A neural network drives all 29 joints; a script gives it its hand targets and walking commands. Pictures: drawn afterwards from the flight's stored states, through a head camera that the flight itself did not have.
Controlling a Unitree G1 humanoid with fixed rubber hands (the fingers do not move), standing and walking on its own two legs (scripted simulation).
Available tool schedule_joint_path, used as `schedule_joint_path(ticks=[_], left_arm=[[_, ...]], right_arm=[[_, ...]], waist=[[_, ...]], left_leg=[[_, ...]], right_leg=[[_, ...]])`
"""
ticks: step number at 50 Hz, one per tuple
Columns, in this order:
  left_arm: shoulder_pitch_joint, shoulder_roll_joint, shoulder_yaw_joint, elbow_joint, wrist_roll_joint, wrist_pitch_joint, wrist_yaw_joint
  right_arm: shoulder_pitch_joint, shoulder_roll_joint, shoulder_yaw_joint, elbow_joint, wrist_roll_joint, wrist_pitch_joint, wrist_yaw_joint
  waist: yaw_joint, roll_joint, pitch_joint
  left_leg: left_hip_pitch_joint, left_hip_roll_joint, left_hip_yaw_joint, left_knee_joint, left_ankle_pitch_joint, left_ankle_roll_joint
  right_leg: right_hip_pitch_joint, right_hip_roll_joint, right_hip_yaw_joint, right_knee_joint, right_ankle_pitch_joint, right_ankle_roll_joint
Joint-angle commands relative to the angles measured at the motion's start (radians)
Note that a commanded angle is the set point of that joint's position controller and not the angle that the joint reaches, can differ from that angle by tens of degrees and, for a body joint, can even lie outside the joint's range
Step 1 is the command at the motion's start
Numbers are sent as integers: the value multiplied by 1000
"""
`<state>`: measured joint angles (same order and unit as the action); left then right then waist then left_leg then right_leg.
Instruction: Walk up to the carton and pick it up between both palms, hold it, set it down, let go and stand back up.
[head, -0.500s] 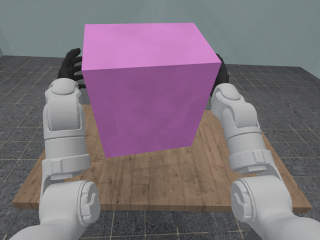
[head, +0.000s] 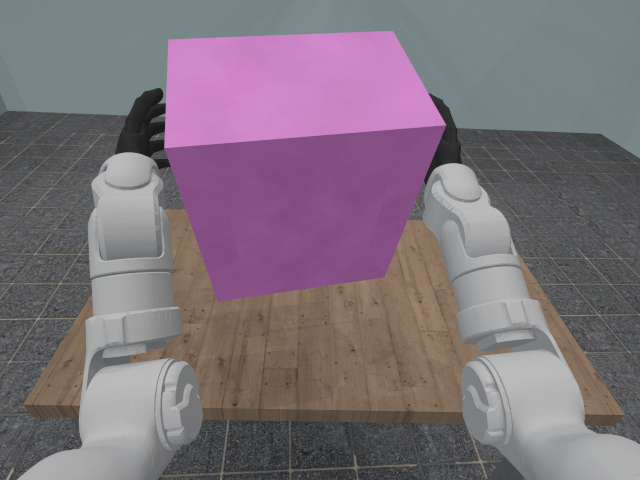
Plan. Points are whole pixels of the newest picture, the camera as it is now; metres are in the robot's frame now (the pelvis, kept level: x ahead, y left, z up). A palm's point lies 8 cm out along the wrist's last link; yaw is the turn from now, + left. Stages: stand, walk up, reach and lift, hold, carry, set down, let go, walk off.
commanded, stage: set down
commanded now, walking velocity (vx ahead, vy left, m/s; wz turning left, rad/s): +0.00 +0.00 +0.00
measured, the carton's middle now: (296, 180) +0.41 +0.03 +0.23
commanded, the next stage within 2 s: none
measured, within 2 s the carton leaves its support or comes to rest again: neither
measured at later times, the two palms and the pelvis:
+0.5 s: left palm (163, 200) +0.37 +0.19 +0.21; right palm (425, 201) +0.40 -0.14 +0.21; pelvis +0.02 +0.00 +0.00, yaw +0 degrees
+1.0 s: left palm (169, 238) +0.37 +0.19 +0.16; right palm (419, 218) +0.39 -0.14 +0.18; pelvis +0.02 +0.00 +0.00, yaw +0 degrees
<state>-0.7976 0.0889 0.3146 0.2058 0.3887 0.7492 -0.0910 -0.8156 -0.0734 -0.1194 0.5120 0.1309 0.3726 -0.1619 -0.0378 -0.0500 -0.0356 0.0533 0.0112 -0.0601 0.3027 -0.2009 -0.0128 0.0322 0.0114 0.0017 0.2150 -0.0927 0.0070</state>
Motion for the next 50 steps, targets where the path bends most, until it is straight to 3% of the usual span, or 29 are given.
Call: schedule_joint_path(ticks=[1,6,7,8,11,12,14,15,18,19,20,21,22,23,25,26,27,29,30,32,34,35,36,38,39,40,43,48,50], left_arm=[[-472,-529,-176,-10,-86,-160,-198],[-437,-531,-200,19,-60,-182,-198],[-408,-529,-175,7,-39,-190,-187],[-435,-540,-205,-33,-55,-204,-179],[-425,-513,-204,-48,-78,-220,-151],[-409,-516,-237,-48,-83,-226,-140],[-364,-504,-222,-62,-69,-223,-141],[-364,-529,-262,-86,-80,-225,-140],[-311,-560,-318,-202,-112,-221,-107],[-299,-556,-368,-224,-109,-231,-96],[-251,-555,-361,-230,-102,-227,-98],[-252,-541,-349,-215,-126,-217,-100],[-223,-547,-350,-196,-121,-220,-100],[-208,-524,-337,-184,-116,-207,-101],[-157,-511,-321,-176,-92,-200,-111],[-155,-508,-356,-223,-97,-184,-104],[-158,-511,-330,-218,-93,-184,-107],[-198,-524,-378,-253,-112,-206,-109],[-179,-517,-354,-241,-116,-212,-107],[-223,-538,-426,-292,-136,-235,-84],[-230,-531,-409,-266,-132,-254,-82],[-186,-523,-377,-207,-129,-239,-85],[-187,-491,-353,-173,-101,-231,-87],[-153,-515,-353,-134,-86,-234,-99],[-148,-510,-323,-147,-79,-241,-99],[-191,-534,-350,-155,-100,-244,-96],[-248,-520,-325,-154,-80,-270,-83],[-270,-588,-398,-242,-130,-333,-46],[-246,-542,-324,-131,-87,-334,-52]], right_arm=[[-574,416,206,-5,-31,-206,192],[-568,388,144,19,-75,-296,206],[-555,389,177,-12,-65,-313,209],[-540,397,179,-8,-54,-332,210],[-580,394,233,-105,-47,-360,209],[-508,407,245,8,-23,-353,203],[-479,397,261,-28,-34,-358,207],[-512,401,254,-43,-26,-372,208],[-511,411,370,-227,41,-414,191],[-459,382,401,-174,41,-398,189],[-414,409,420,-186,39,-398,190],[-479,365,398,-258,28,-401,188],[-419,363,397,-164,24,-391,185],[-451,348,403,-225,26,-396,186],[-419,364,396,-201,18,-391,183],[-391,313,392,-183,25,-385,183],[-392,352,421,-173,31,-379,181],[-332,370,409,-108,27,-375,183],[-363,362,398,-148,25,-380,191],[-408,363,380,-193,12,-407,201],[-364,352,373,-120,-17,-389,209],[-383,319,340,-158,-25,-396,207],[-354,325,317,-60,-53,-383,210],[-312,312,298,2,-50,-381,219],[-326,337,314,-25,-49,-385,226],[-296,324,296,26,-57,-376,232],[-335,320,269,20,-89,-384,255],[-366,390,341,-46,-50,-457,248],[-355,380,295,11,-82,-443,259]], waist=[[-15,104,-170],[-23,94,-105],[16,94,-127],[-3,125,-137],[44,51,-212],[19,98,-143],[46,43,-184],[24,78,-166],[85,93,-336],[47,98,-323],[72,97,-337],[60,47,-357],[42,78,-279],[52,38,-293],[55,60,-226],[35,63,-197],[61,62,-194],[30,79,-182],[53,77,-239],[30,111,-255],[50,109,-250],[39,79,-225],[34,64,-132],[16,93,-100],[61,82,-129],[20,116,-127],[45,87,-136],[88,131,-305],[103,102,-210]], left_leg=[[-170,-41,85,-114,121,-6],[-184,-42,110,-160,27,4],[-162,-51,113,-155,79,7],[-168,-46,115,-148,100,7],[-111,-60,116,-99,192,13],[-106,-51,115,-99,211,4],[-61,-53,124,-81,241,2],[-78,-48,126,-86,252,-4],[52,-50,137,-1,581,-26],[104,-39,96,33,642,-39],[103,-46,128,45,662,-46],[111,-42,130,28,621,-35],[73,-44,130,20,568,-37],[65,-49,120,19,568,-35],[30,-49,131,-5,433,-24],[46,-43,128,-10,492,-28],[43,-44,135,6,506,-22],[25,-44,125,3,473,-35],[38,-44,135,0,484,-36],[82,-28,120,24,524,-51],[91,-28,108,24,556,-48],[69,-31,116,22,479,-44],[29,-34,128,-23,374,-35],[0,-38,120,-43,346,-28],[-11,-37,141,-42,322,-25],[-4,-31,121,-45,336,-37],[-23,-38,122,-56,295,-30],[96,-20,121,29,593,-58],[9,-35,137,-16,425,-36]], right_leg=[[251,39,-105,38,-71,5],[254,44,-137,42,-102,17],[271,41,-134,44,-79,15],[269,45,-137,63,-39,19],[249,31,-134,44,-24,16],[203,39,-146,40,-23,7],[228,32,-129,32,-19,12],[204,36,-136,43,-14,11],[236,54,-141,54,154,8],[212,53,-134,58,201,14],[230,48,-123,58,224,15],[221,57,-134,49,211,18],[211,49,-132,45,170,14],[234,52,-137,51,192,12],[226,40,-129,43,114,13],[222,45,-143,56,170,10],[228,42,-133,56,176,8],[202,42,-137,48,115,5],[204,37,-127,51,111,7],[141,46,-140,46,113,1],[124,44,-137,58,108,-2],[145,41,-134,32,60,-10],[146,37,-139,25,48,-6],[142,38,-141,27,34,-10],[157,31,-129,28,9,-5],[130,42,-152,44,8,-12],[107,44,-145,40,-14,-8],[88,51,-142,46,110,-9],[123,35,-135,29,58,-18]])
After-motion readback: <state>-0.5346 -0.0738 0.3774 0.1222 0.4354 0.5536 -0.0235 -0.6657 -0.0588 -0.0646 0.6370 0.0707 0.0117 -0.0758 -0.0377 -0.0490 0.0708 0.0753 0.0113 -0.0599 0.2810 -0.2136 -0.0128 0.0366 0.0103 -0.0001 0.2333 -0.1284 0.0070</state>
